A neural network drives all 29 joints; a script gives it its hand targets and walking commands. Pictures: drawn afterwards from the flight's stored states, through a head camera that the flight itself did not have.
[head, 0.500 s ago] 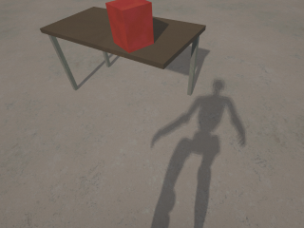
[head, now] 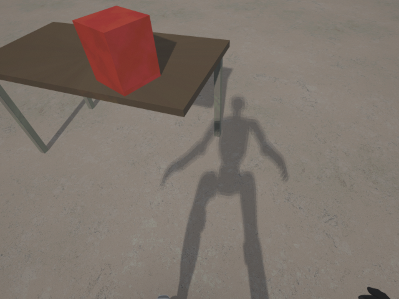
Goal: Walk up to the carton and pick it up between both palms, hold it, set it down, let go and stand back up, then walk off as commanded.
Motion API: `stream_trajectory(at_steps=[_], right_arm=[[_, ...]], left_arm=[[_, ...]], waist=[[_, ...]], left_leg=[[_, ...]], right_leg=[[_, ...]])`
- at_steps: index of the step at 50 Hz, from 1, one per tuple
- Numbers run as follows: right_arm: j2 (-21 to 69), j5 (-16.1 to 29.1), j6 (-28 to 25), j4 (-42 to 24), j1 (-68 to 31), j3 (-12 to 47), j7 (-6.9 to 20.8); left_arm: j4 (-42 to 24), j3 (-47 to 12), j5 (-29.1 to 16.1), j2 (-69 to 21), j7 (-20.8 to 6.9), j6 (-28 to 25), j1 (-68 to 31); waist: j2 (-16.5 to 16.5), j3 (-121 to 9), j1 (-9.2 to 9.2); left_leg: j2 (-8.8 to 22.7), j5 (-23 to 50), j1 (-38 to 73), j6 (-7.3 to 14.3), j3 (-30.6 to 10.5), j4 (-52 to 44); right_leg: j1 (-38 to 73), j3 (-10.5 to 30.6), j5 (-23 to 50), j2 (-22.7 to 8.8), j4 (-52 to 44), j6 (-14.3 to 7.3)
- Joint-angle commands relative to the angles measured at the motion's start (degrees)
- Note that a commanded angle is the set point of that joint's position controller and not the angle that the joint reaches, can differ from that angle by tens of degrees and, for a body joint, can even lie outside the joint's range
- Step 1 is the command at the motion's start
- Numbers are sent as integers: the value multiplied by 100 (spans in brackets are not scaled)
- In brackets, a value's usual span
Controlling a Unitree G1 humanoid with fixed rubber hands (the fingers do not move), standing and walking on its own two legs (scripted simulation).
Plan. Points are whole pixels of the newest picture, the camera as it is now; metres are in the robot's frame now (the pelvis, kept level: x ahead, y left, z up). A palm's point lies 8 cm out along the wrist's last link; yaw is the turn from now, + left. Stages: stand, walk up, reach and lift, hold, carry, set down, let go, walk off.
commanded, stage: walk up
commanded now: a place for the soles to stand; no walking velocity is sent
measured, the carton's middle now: (120, 50) +1.04 +0.32 +0.05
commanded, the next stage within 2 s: none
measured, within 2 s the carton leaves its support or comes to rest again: neither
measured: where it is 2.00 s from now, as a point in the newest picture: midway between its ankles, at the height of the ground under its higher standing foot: (110, 242)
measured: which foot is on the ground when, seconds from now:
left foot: up 0.00-0.00, down 0.02-0.44, up 0.46-0.82, down 0.84-1.00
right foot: down 0.00-0.04, up 0.06-0.42, down 0.44-0.84, up 0.86-1.00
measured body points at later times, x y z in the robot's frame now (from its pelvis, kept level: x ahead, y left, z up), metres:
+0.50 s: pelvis +0.21 +0.12 +0.00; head +0.24 +0.09 +0.45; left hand +0.34 +0.45 -0.08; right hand +0.22 -0.20 -0.12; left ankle +0.14 +0.19 -0.67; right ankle +0.26 +0.03 -0.72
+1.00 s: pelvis +0.35 +0.30 +0.01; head +0.36 +0.29 +0.45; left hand +0.50 +0.64 -0.08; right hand +0.34 -0.05 -0.09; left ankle +0.40 +0.41 -0.72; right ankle +0.32 +0.15 -0.65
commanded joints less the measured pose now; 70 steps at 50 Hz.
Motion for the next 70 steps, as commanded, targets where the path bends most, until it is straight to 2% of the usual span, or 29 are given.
stream_trajectory(at_steps=[1, 2, 3, 5, 9, 16, 20, 21, 22, 23, 24, 25, 27, 29, 35, 39, 41, 42, 43, 45, 49, 55, 58, 59, 60, 62, 64, 66, 70], right_arm=[[-1121, -73, -331, 44, 1339, -432, -197], [-1461, -105, -365, -21, 1509, -493, -315], [-1721, 53, -368, -252, 1093, -506, -309], [-1246, 188, -419, -333, 619, -343, -381], [-697, 85, -496, -502, 618, -85, -438], [-498, -102, -365, -921, 636, -48, -421], [-448, -83, -255, -1256, 134, -5, -452], [-277, -29, -266, -1365, 186, 38, -482], [-103, -70, -237, -1323, 743, 116, -507], [-475, -132, -153, -1185, 1019, 95, -533], [-733, -20, -69, -1163, 1010, 14, -515], [-849, 4, -44, -1124, 649, -26, -507], [-660, 59, -9, -959, 918, 9, -393], [-398, 46, 65, -889, 840, 43, -241], [-389, -6, 77, -1094, -164, -123, -161], [-496, -73, 98, -919, 91, -264, -189], [-675, -91, 11, -533, 948, -358, -236], [-1115, -209, -16, -369, 1444, -457, -283], [-1518, -187, -83, -679, 1185, -502, -320], [-1591, 65, -156, -689, 541, -409, -326], [-734, 31, -241, -648, 405, -106, -419], [-571, -113, -167, -898, 588, -43, -374], [-453, -66, -80, -1119, 308, 20, -384], [-228, -35, -95, -1196, 474, 93, -405], [2, -32, -92, -1309, 871, 185, -413], [-898, -49, 117, -1069, 1108, -53, -474], [-870, -48, 155, -1025, 947, -102, -446], [-605, -22, 150, -823, 1204, -36, -362], [-520, 25, 186, -902, 1042, -130, -217]], left_arm=[[-473, 205, 68, 906, 162, 54, -291], [-563, -14, 43, 309, 189, 37, -184], [-599, 69, -45, 815, 259, 92, -205], [-329, 168, -97, 1213, 205, 86, -447], [34, 205, -168, 857, 59, 170, 225], [-408, 66, -168, 465, 71, 167, -621], [37, 217, -173, 630, 200, 144, 683], [218, 437, -75, 1084, 262, 139, 1374], [124, 640, -23, 1385, 348, 135, 1521], [-223, 525, -61, 1420, 437, 94, 779], [-320, 564, -198, 1662, 500, 51, 311], [-416, 490, -190, 1540, 523, 8, -15], [-360, 337, -87, 1063, 429, -68, -269], [-319, 338, -5, 1128, 337, -116, -285], [-267, 458, 101, 1455, 267, -95, 426], [-473, 528, 143, 1809, 311, 28, 177], [-524, 362, 148, 1336, 347, 128, -32], [-574, 172, 114, 776, 382, 172, -62], [-659, 99, 43, 495, 458, 196, -75], [-382, 178, -61, 1148, 469, 154, -74], [105, 231, -82, 945, 303, 99, 431], [-68, 184, -134, 631, 273, 54, 177], [105, 283, -57, 756, 354, -17, 753], [188, 398, -20, 988, 418, -39, 1201], [137, 561, 69, 1530, 492, -33, 1245], [-285, 556, -104, 1724, 555, 2, 63], [-335, 393, -105, 1386, 554, -60, -148], [-251, 306, -9, 1124, 446, -96, -47], [-257, 465, 71, 1356, 309, -35, -95]], waist=[[11, -983, -837], [1768, -703, -845], [1568, -650, -652], [241, 11, -425], [235, -96, -128], [526, -19, -403], [-133, -334, 480], [-1090, -794, 869], [-1824, -1213, 742], [-695, -1072, 350], [-679, -882, 187], [-137, -437, 117], [-701, 56, -149], [-1223, 387, -193], [-1676, 57, 235], [-2128, -176, -95], [-1247, -579, -545], [587, -490, -837], [1118, -190, -809], [752, 240, -493], [458, 514, -145], [551, -70, -234], [27, -166, 289], [-501, -457, 510], [-1915, -788, 514], [-704, -435, 73], [-130, 302, -15], [-720, 368, -62], [-2053, 192, 56]], left_leg=[[-147, -734, 3171, 308, -141, -1417], [1078, -1008, 3625, 370, -2079, -2293], [1467, -2213, 3161, 672, -3405, -3082], [1131, -972, 2359, 452, -2224, -2840], [504, 1424, 1965, 206, -470, -2498], [419, 2666, 2460, 583, 122, -2291], [209, 3543, 1457, 11, 619, -311], [-128, 2291, 525, -327, 632, 1039], [-582, -1610, -840, -538, 215, 2822], [-288, -1680, -1058, -395, -739, 3299], [-137, -1347, -847, -286, -902, 3896], [-85, -1186, -774, -217, -967, 4021], [-172, -399, -21, 3, -566, 3142], [-53, -330, 120, -54, -347, 2692], [-77, -862, 312, -115, 192, 806], [-263, -1003, 1383, 122, 416, 131], [-516, -814, 2637, 281, 526, -882], [93, -2093, 3010, 482, -742, -2007], [1387, -2933, 2608, 650, -2806, -3166], [1514, -3089, 1914, 1307, -2767, -3064], [534, -186, 1438, 1038, -909, -2405], [532, 1502, 2088, 1231, -403, -2022], [201, 1446, 1073, 822, 81, -598], [-73, 1247, 441, 467, 157, 367], [-521, -1646, -818, -76, 91, 1833], [-23, -1663, -684, -62, -941, 3199], [5, -1329, -458, 15, -816, 3235], [-160, -673, -256, 93, -587, 2791], [-95, -738, 88, -37, 67, 1688]], right_leg=[[-1434, -153, 1800, -249, 2411, -681], [-3120, -495, -858, 495, 3695, -491], [-3568, -206, -832, 532, 4096, -533], [-3323, 106, 33, 148, 4127, -557], [-2301, -175, 963, 77, 3128, -393], [-1892, -1168, 1172, 251, 824, -413], [267, -1104, 1889, 269, -278, -825], [1479, -4, 1496, -343, -710, -1186], [2348, 2521, 1670, -2010, -732, -1907], [1648, 3080, 1295, -2402, -991, -2005], [887, 3516, 542, -2755, -1249, -2176], [93, 3121, 559, -2455, -1425, -2120], [-1000, 1258, 1247, -1049, -1397, -1361], [-1547, 497, 1997, -771, -1117, -1211], [-1138, 116, 1880, -555, -676, -1164], [-1945, 382, 958, -952, -348, -1212], [-2460, -124, 619, -496, 964, -979], [-3298, -705, -294, 254, 2786, -706], [-4244, -526, -1037, 602, 3946, -453], [-3901, -53, -472, 106, 4078, -492], [-2800, -420, 368, 91, 2767, -346], [-1813, -1032, 416, 266, 1083, -395], [74, -824, 1622, 175, -540, -553], [944, -41, 1636, -161, -807, -714], [1819, 2166, 2021, -1763, -739, -1402], [89, 3318, -216, -2725, -1334, -2051], [-1142, 2159, 160, -2008, -1247, -1834], [-1216, 889, 1117, -1119, -1011, -1295], [-1490, 167, -56, -602, -907, -1150]])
